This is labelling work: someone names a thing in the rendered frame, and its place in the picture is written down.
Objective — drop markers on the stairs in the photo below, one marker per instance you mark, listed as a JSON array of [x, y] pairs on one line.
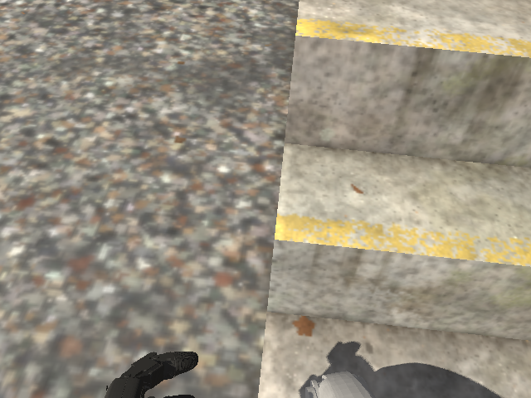
[[402, 249]]

